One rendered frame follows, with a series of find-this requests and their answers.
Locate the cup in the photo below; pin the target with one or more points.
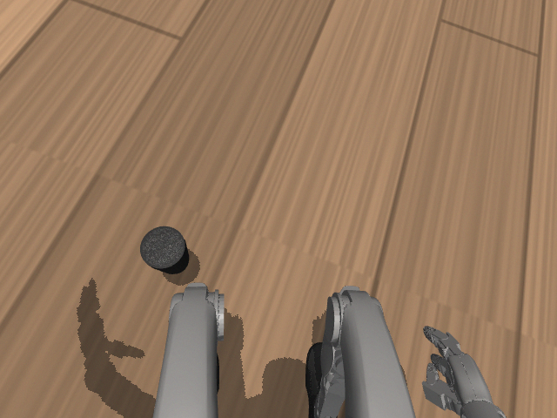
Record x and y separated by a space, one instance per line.
164 248

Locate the right robot arm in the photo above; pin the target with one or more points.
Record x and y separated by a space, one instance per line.
481 409

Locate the right robot foot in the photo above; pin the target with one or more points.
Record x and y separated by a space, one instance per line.
313 376

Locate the right robot hand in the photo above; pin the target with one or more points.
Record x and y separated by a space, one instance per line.
465 382

